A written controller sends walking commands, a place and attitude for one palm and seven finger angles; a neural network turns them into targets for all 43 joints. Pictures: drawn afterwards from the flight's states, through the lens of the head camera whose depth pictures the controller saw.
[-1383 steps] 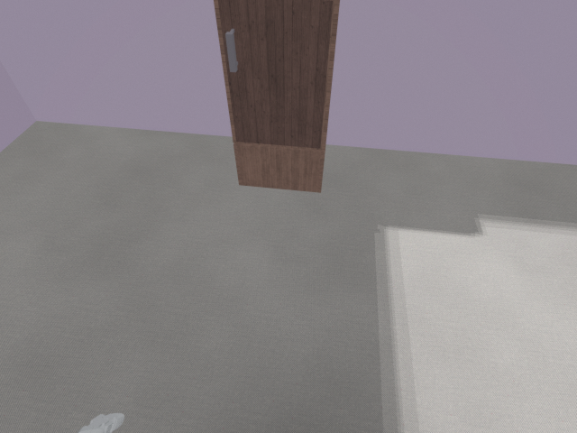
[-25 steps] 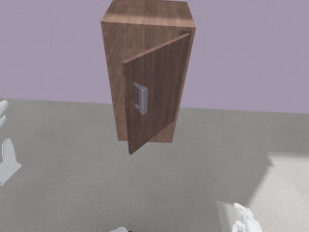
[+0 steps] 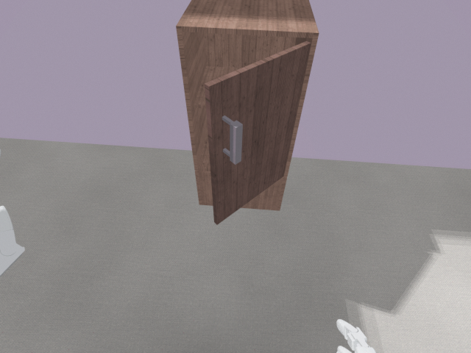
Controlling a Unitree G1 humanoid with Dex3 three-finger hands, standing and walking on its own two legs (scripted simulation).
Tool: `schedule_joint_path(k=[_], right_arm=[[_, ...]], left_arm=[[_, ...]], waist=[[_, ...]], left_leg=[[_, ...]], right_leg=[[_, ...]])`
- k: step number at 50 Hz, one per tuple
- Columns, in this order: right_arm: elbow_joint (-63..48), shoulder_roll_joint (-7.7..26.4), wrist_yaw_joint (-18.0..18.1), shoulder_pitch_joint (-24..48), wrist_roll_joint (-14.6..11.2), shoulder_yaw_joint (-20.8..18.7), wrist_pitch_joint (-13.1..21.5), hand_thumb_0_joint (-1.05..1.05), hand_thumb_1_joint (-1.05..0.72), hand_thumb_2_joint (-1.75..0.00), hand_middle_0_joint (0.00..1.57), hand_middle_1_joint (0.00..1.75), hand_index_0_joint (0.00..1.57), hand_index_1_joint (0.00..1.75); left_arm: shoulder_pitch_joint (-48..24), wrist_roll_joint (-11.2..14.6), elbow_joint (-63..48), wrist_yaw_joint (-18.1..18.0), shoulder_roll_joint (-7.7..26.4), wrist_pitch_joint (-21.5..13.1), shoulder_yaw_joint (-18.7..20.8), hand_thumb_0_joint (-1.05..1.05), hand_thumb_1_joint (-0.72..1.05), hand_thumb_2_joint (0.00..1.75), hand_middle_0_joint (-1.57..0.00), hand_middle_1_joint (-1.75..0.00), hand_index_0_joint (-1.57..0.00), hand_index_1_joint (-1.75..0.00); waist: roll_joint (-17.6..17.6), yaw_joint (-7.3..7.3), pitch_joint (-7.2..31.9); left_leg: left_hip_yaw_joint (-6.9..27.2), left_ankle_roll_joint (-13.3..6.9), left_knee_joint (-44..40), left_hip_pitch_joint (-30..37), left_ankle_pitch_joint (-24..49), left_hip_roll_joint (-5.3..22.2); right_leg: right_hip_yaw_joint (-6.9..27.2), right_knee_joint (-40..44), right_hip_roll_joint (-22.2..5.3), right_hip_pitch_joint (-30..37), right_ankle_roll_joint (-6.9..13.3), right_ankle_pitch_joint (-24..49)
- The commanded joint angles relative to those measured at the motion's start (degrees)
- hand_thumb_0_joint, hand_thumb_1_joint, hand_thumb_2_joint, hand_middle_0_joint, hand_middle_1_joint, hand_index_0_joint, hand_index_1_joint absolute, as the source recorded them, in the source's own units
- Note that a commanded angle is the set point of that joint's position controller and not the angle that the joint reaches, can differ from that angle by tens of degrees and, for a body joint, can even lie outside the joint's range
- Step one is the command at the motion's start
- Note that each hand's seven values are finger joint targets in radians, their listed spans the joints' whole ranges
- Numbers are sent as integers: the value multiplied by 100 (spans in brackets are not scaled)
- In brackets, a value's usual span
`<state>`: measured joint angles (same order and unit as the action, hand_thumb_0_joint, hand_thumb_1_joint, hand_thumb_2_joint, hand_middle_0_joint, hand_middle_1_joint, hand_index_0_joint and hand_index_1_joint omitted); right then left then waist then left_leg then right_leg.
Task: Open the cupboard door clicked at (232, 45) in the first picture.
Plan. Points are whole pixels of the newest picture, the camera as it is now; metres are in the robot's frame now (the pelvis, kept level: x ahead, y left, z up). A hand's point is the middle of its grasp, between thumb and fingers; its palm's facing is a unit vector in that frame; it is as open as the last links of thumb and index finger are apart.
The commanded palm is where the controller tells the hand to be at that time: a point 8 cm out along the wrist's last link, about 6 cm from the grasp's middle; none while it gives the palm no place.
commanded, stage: stop stepping back and stand still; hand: left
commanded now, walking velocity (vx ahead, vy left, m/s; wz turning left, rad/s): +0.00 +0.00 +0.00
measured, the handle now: (230, 139) +0.67 +0.04 -0.04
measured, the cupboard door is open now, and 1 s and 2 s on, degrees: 47 47 47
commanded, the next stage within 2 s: let the arm hang, fingers relaxed in 0.66 s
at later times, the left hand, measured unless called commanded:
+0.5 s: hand (37, 218) +0.24 +0.26 +0.18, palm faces +0.39 -0.76 -0.52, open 7.4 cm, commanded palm +0.18 +0.30 +0.19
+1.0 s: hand out of the picture +0.13 +0.21 -0.12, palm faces -0.02 -0.96 -0.28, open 7.4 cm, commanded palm none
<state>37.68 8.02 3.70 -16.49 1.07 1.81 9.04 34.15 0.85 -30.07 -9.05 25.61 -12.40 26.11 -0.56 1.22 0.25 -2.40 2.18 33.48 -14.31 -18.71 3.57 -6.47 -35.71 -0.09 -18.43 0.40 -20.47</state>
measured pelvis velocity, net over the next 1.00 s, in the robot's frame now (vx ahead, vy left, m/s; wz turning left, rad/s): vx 0.01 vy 0.01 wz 0.01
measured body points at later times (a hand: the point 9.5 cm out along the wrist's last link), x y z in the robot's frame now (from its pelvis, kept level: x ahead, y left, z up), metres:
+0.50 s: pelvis +0.03 +0.00 +0.01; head +0.06 +0.00 +0.46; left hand +0.22 +0.30 +0.20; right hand +0.21 -0.24 -0.07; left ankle +0.04 +0.12 -0.73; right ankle +0.03 -0.08 -0.73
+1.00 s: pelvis +0.01 +0.01 +0.00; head +0.03 -0.01 +0.45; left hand +0.13 +0.26 -0.10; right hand +0.12 -0.24 -0.13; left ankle +0.04 +0.12 -0.73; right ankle +0.03 -0.08 -0.73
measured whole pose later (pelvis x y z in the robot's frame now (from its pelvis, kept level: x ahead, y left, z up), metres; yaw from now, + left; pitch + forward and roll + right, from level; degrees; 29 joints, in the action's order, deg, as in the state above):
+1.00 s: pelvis +0.01 +0.01 +0.00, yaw +1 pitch +0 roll +1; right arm 49.0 15.0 -0.3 -10.5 1.8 0.6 0.1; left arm 15.2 -1.8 37.2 0.2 12.3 3.2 1.2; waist 1.6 2.0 -1.8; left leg -3.4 -1.1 31.9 -17.5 -14.4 -0.6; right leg -6.4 -34.4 -1.7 -17.1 2.5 -17.5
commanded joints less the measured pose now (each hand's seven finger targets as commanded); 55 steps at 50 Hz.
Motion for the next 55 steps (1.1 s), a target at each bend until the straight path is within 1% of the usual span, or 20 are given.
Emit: schedule_joint_path(k=[1, 2, 4, 7, 9, 11, 12, 14, 15, 17, 25, 32, 37, 38, 39, 41, 44, 46, 51, 55], right_arm=[[-835, 975, 73, 785, -113, -502, 108, 0, -90, -90, 20, 30, 20, 30], [-792, 1016, 48, 836, -98, -509, 95, 0, -90, -90, 20, 30, 20, 30], [-664, 1008, -4, 711, -134, -524, 22, 0, -90, -90, 20, 30, 20, 30], [-800, 916, 61, 1043, -127, -405, -36, 0, -90, -90, 20, 30, 20, 30], [-911, 890, 110, 1125, -96, -386, 31, 0, -90, -90, 20, 30, 20, 30], [-908, 910, 121, 1016, -47, -397, 86, 0, -90, -90, 20, 30, 20, 30], [-924, 1003, 148, 1012, -54, -462, 105, 0, -90, -90, 20, 30, 20, 30], [-1054, 1142, 136, 1031, -53, -510, 91, 0, -90, -90, 20, 30, 20, 30], [-1096, 1166, 116, 1011, -86, -516, 80, 0, -90, -90, 20, 30, 20, 30], [-1021, 1041, 108, 968, -79, -460, 63, 0, -90, -90, 20, 30, 20, 30], [-1096, 1091, 65, 908, -174, -474, -89, 0, -90, -90, 20, 30, 20, 30], [-1184, 1088, 145, 1090, -120, -406, -118, 0, -90, -90, 20, 30, 20, 30], [-1157, 1052, 156, 1052, -111, -394, -131, 0, -90, -90, 20, 30, 20, 30], [195, 2012, -424, 1208, -152, -653, 112, 0, -90, -90, 20, 30, 20, 30], [233, 1742, -437, 683, -146, -648, -241, 0, -90, -90, 20, 30, 20, 30], [208, 1532, -426, 625, -67, -506, -451, 0, -90, -90, 20, 30, 20, 30], [287, 1497, -401, 659, 12, -387, -603, 0, -90, -90, 20, 30, 20, 30], [494, 1409, -384, 522, 38, -359, -722, 0, -90, -90, 20, 30, 20, 30], [1069, 1105, -367, 596, 80, -181, -885, 0, -90, -90, 20, 30, 20, 30], [1493, 869, -295, 345, 68, -196, -937, 0, -90, -90, 20, 30, 20, 30]], left_arm=[[-535, 55, -356, -180, 1030, -138, 696, 0, 90, 90, -20, -30, -20, -30], [-735, 67, -204, -180, 969, -168, 647, 0, 90, 90, -20, -30, -20, -30], [-577, 86, 33, -96, 738, -192, 478, 0, 90, 90, -20, -30, -20, -30], [-663, 85, -347, -96, 842, -338, 539, 0, 90, 90, -20, -30, -20, -30], [-680, 89, -778, -140, 797, -382, 470, 0, 90, 90, -20, -30, -20, -30], [-593, 119, -1074, -193, 839, -387, 510, 0, 90, 90, -20, -30, -20, -30], [-538, 133, -1310, -216, 911, -388, 541, 0, 90, 90, -20, -30, -20, -30], [-457, 156, -1593, -229, 913, -412, 596, 0, 90, 90, -20, -30, -20, -30], [-412, 138, -1602, -228, 965, -405, 654, 0, 90, 90, -20, -30, -20, -30], [-92, 127, -1225, -217, 1078, -354, 882, 0, 90, 90, -20, -30, -20, -30], [88, 250, -450, -107, 615, -127, 394, 0, 90, 90, -20, -30, -20, -30], [-302, 230, -1174, -161, 1000, -67, 572, 0, 90, 90, -20, -30, -20, -30], [-117, 241, -848, -181, 861, -18, 542, 0, 90, 90, -20, -30, -20, -30], [-780, -335, 3600, 708, -221, 694, -2051, 0, 90, 90, -20, -30, -20, -30], [-712, -259, 3839, 854, -359, 1065, -1910, 0, 90, 90, -20, -30, -20, -30], [-889, -248, 4045, 899, -564, 1181, -1977, 0, 90, 90, -20, -30, -20, -30], [-1454, -306, 4876, 909, -395, 1151, -2084, 0, 90, 90, -20, -30, -20, -30], [-1790, -297, 5559, 878, -368, 1179, -2146, 0, 90, 90, -20, -30, -20, -30], [-1871, -188, 7082, 802, -545, 1274, -2380, 0, 90, 90, -20, -30, -20, -30], [-1657, -165, 7952, 771, -756, 1216, -2329, 0, 90, 90, -20, -30, -20, -30]], waist=[[-1303, -54, 184], [-901, -64, 190], [-701, 11, 214], [-683, -31, 367], [-762, -109, 371], [-303, -95, 425], [119, -96, 424], [1075, -205, 388], [1172, -247, 422], [1469, -171, 442], [91, -49, 779], [449, -116, 697], [426, -127, 566], [346, 140, 14], [433, 19, 457], [421, -35, 369], [-1132, -100, 368], [-1489, -29, 392], [640, -143, 13], [1052, -142, 133]], left_leg=[[-93, -298, 1979, -2035, -999, -332], [260, -259, 2756, -2091, -982, -260], [409, -206, 2903, -1761, -468, -66], [100, -210, 1510, -991, -183, -32], [-99, -294, 485, -505, -11, -154], [-214, -309, -456, 172, 679, -295], [-26, -318, -836, 416, 915, -176], [873, -540, -1199, 586, 1676, 534], [1035, -595, -1184, 528, 1958, 715], [703, -483, -1111, 233, 2449, 552], [267, -250, -722, 255, 2210, 219], [344, -274, -1019, 305, 1929, 166], [330, -270, -1120, 260, 1593, 135], [484, -380, -214, -295, 2128, 303], [421, -372, -402, -42, 2173, 308], [703, -552, -689, -576, 1306, 468], [812, -565, -556, -568, 1149, 264], [608, -494, -330, -127, 1262, 38], [723, -447, -1115, -291, 1197, 161], [608, -365, -1169, -230, 582, 70]], right_leg=[[3401, 2149, -1803, 1312, 881, -128], [3580, 2279, -2168, 1229, 1014, 328], [2776, 2096, -1834, 862, 867, 538], [1464, 1644, -1458, 871, 766, 1894], [1238, 1654, -1285, 889, 709, 1685], [1146, 1638, -1083, 770, 493, 1142], [1116, 1436, -1019, 783, 372, 1137], [907, 935, -491, 570, 56, 937], [808, 847, -308, 557, -19, 909], [663, 795, -234, 919, -12, 1599], [933, 1219, -504, 1336, 23, 2924], [834, 1353, -433, 1246, 9, 2275], [879, 1573, -411, 1187, 9, 1996], [518, 668, -770, 403, 168, 2446], [788, 758, -717, 428, 241, 2033], [561, 571, -541, 348, 167, 875], [834, 936, -682, 552, 274, 933], [975, 1124, -941, 349, 435, 1135], [825, 1122, -663, 675, 250, 692], [879, 1530, -732, 954, 336, 510]])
